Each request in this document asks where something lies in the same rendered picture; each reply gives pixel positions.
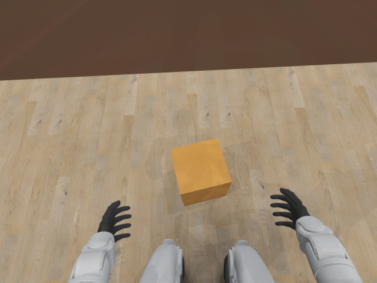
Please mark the left robot shin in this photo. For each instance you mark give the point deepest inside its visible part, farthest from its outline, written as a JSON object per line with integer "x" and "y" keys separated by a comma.
{"x": 170, "y": 241}

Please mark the robot left forearm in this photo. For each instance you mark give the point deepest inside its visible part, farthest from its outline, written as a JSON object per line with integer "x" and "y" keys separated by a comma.
{"x": 96, "y": 260}

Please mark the right robot shin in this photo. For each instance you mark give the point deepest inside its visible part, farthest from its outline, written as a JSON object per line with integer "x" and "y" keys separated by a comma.
{"x": 239, "y": 243}

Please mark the robot shin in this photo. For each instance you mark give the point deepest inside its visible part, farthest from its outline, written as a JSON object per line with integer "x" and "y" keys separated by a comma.
{"x": 170, "y": 241}
{"x": 239, "y": 243}

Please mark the carton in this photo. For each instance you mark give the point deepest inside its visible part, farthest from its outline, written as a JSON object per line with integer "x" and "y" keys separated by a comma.
{"x": 201, "y": 171}

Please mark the robot left hand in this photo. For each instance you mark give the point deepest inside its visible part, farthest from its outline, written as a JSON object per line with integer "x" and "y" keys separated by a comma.
{"x": 109, "y": 220}

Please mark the robot right forearm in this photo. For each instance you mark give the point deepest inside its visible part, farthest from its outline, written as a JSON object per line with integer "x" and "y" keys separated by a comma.
{"x": 327, "y": 257}

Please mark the robot right hand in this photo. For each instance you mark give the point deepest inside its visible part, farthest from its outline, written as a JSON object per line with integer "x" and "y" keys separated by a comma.
{"x": 294, "y": 206}

